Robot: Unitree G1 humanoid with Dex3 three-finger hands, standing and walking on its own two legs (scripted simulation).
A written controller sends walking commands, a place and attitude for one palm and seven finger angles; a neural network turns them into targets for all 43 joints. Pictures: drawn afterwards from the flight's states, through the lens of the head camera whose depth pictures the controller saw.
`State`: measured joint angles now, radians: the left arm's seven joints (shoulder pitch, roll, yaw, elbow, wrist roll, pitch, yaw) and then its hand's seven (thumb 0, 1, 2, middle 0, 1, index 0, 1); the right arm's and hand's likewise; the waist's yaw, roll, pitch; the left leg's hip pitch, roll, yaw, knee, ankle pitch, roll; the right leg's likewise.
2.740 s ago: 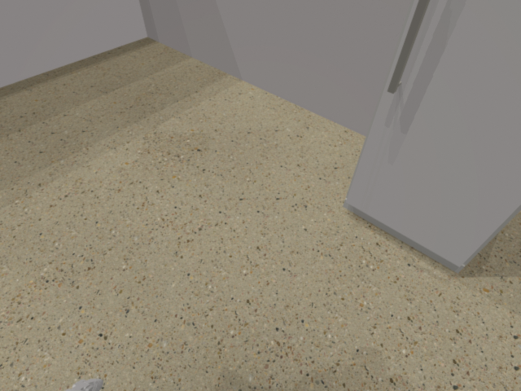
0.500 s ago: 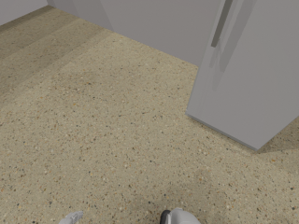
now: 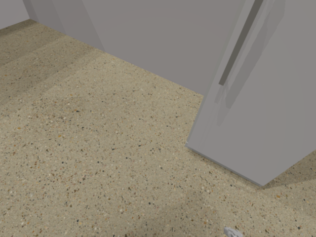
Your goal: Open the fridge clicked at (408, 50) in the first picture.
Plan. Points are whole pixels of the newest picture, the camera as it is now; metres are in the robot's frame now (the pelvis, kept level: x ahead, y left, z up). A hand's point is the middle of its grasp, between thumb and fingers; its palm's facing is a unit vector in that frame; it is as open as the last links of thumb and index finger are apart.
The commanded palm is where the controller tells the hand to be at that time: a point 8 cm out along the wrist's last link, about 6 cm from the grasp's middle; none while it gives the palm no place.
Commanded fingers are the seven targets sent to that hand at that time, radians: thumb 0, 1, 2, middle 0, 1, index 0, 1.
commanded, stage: turn to face it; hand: left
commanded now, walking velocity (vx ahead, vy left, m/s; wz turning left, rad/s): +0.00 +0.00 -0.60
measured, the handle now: (246, 30) +0.76 -0.22 +0.19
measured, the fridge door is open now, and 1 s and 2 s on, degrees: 0 0 0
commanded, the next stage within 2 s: take the last steps up to it in 0.64 s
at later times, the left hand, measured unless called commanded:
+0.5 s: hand (116, 222) +0.18 +0.13 -0.15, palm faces -0.24 -0.93 -0.28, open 7.3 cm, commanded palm none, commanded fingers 0.00 0.90 0.90 -0.20 -0.30 -0.20 -0.30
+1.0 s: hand (108, 231) +0.16 +0.14 -0.16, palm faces -0.38 -0.91 -0.15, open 7.4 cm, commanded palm none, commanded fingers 0.00 0.90 0.90 -0.20 -0.30 -0.20 -0.30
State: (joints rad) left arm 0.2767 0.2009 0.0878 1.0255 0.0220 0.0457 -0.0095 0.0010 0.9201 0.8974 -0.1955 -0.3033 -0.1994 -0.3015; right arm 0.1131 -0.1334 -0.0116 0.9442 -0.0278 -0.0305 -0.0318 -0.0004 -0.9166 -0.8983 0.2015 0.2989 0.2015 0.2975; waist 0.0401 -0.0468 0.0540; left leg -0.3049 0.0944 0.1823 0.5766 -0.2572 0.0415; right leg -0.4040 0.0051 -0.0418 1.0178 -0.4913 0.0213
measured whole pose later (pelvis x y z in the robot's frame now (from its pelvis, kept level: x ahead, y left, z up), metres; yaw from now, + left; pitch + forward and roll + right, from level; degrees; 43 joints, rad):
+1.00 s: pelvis +0.04 -0.01 +0.02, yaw -24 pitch +1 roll -2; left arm 0.23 0.21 0.08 1.03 0.03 0.05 -0.03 0.00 0.91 0.90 -0.19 -0.30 -0.20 -0.30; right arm 0.34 -0.14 -0.02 1.03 -0.03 -0.03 -0.03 0.00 -0.91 -0.90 0.21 0.30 0.20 0.30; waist -0.04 -0.03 0.01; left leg -0.15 0.07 0.16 0.37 -0.24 0.02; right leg -0.41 -0.05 -0.04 0.93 -0.37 0.04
